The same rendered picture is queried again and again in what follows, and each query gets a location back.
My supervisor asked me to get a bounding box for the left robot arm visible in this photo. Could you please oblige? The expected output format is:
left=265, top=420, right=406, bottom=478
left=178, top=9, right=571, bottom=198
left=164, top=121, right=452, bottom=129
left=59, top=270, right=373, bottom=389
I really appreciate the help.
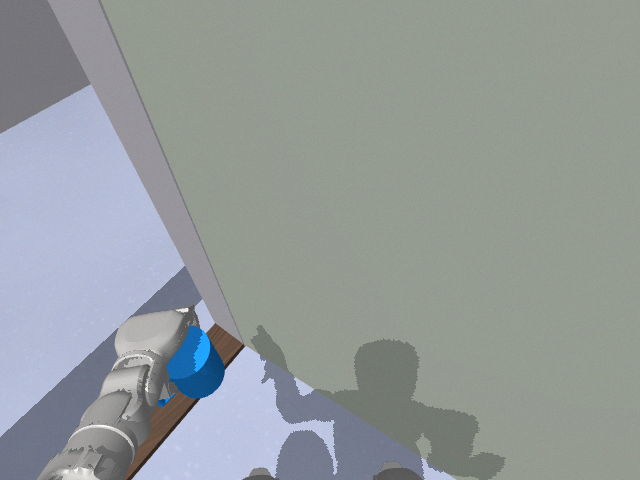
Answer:
left=37, top=350, right=167, bottom=480

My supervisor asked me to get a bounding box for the left robot hand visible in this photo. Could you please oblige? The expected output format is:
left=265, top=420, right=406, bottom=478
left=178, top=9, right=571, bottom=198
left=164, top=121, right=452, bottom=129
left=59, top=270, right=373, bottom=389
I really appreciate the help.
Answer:
left=114, top=305, right=200, bottom=400

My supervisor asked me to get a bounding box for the mug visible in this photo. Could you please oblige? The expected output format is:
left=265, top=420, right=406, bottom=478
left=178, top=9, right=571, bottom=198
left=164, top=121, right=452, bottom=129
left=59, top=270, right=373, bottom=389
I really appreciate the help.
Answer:
left=157, top=325, right=225, bottom=407

